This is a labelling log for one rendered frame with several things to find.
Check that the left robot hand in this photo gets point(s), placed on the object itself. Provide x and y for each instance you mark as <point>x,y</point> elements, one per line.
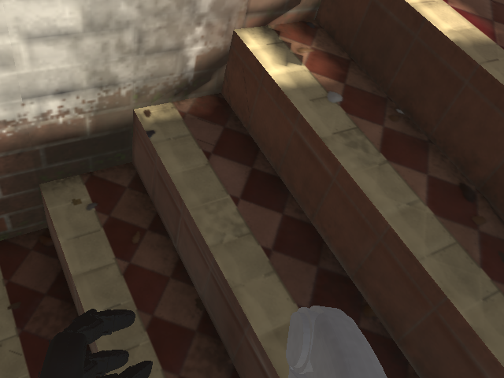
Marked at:
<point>67,356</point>

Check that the right robot thigh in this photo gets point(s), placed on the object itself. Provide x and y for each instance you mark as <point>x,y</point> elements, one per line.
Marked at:
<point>323,342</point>

